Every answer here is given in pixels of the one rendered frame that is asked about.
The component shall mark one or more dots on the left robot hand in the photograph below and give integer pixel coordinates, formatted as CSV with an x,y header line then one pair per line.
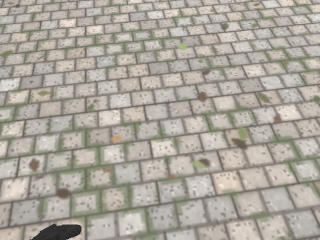
x,y
60,232

